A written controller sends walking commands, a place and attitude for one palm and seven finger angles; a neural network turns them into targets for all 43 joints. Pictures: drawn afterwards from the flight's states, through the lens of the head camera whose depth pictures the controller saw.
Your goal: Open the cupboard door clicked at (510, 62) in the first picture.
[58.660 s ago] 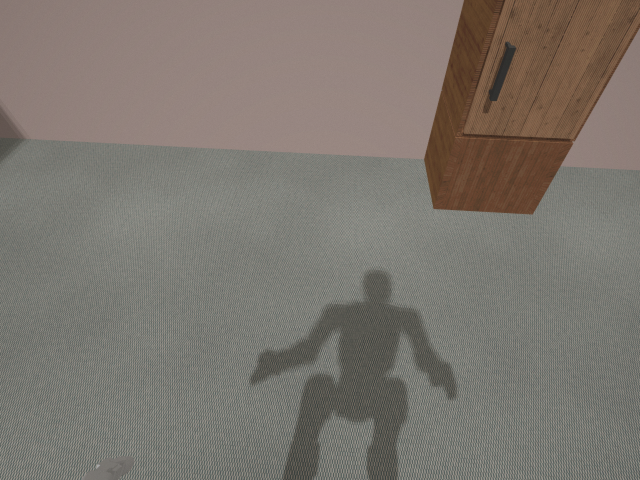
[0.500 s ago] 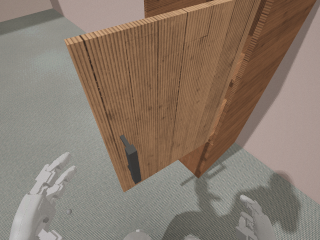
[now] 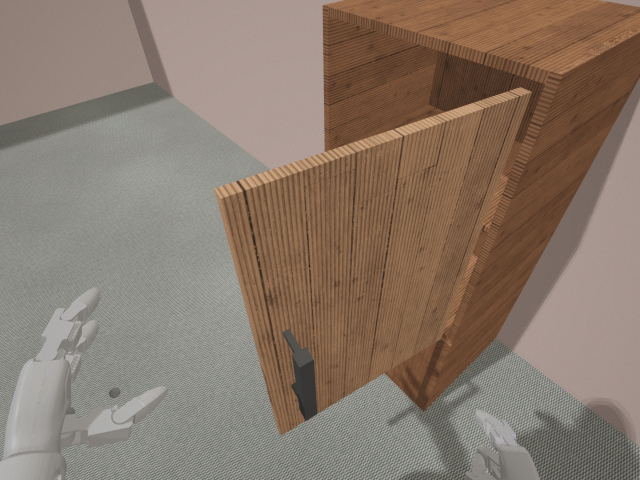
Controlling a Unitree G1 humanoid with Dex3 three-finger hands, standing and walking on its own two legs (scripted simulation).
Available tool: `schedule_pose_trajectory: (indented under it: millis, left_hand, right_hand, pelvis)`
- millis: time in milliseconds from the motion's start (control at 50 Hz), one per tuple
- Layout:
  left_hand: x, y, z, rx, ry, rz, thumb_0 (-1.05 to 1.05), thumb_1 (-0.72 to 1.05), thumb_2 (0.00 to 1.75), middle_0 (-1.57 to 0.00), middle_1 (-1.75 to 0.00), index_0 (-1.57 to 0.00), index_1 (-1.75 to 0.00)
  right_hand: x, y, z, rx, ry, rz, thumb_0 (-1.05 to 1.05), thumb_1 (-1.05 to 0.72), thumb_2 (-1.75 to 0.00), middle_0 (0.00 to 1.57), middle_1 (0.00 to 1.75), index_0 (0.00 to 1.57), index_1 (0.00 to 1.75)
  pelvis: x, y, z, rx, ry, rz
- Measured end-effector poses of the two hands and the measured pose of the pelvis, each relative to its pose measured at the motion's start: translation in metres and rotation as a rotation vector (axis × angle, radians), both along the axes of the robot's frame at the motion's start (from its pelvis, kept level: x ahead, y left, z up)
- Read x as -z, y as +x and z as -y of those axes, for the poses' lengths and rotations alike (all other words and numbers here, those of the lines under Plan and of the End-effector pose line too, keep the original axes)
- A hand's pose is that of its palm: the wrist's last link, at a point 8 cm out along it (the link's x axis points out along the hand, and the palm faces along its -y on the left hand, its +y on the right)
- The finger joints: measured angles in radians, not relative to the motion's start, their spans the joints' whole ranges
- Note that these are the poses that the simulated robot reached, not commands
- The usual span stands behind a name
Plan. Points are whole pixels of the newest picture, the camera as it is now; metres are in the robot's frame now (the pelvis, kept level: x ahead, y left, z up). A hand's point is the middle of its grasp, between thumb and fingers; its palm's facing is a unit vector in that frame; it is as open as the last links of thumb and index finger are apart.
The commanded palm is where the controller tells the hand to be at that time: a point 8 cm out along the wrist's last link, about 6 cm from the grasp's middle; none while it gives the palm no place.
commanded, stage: draw the hand back to the body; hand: left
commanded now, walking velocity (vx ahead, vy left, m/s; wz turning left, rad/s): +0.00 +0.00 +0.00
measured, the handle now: (299, 376) +0.29 +0.07 -0.07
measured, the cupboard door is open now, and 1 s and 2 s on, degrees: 80 80 80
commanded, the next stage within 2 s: step back with the hand held close in 0.66 s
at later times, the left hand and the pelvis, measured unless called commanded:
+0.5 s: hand (73, 347) +0.19 +0.25 +0.16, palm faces +0.41 -0.83 -0.38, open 7.6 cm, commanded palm +0.14 +0.29 +0.19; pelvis -0.01 -0.01 +0.02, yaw -2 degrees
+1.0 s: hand (110, 340) +0.20 +0.22 +0.17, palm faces +0.36 -0.82 -0.44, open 7.4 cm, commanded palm +0.14 +0.26 +0.20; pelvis -0.02 -0.03 +0.02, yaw -3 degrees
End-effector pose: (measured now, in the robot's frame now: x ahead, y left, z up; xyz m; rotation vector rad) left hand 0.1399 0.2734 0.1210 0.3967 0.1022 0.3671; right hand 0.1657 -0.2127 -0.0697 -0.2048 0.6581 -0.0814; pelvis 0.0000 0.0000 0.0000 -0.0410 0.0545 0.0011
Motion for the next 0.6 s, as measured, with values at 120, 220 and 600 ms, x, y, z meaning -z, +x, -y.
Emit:
schedule_pose_trajectory:
  millis: [120, 220, 600]
  left_hand:
    - [-0.034, 0.011, -0.011, 0.013, 0.054, 0.093, 0.00, 0.32, 0.65, -0.19, -0.30, -0.18, -0.30]
    - [-0.054, 0.014, -0.019, 0.007, 0.089, 0.149, 0.00, 0.50, 0.72, -0.20, -0.30, -0.19, -0.30]
    - [-0.065, 0.003, -0.005, 0.005, 0.072, 0.200, 0.02, 0.88, 0.89, -0.21, -0.30, -0.21, -0.31]
  right_hand:
    - [-0.011, 0.008, -0.004, -0.015, 0.015, 0.026, 0.01, -0.90, -0.90, 0.21, 0.30, 0.20, 0.30]
    - [-0.017, 0.010, 0.000, -0.025, 0.006, 0.029, 0.01, -0.90, -0.90, 0.21, 0.30, 0.20, 0.30]
    - [-0.018, -0.012, 0.027, -0.011, -0.020, -0.015, 0.01, -0.90, -0.90, 0.20, 0.30, 0.20, 0.30]
  pelvis:
    - [-0.008, 0.004, -0.003, 0.012, 0.005, 0.037]
    - [-0.013, 0.004, -0.003, 0.018, 0.006, 0.059]
    - [-0.020, -0.008, 0.011, 0.025, 0.017, 0.109]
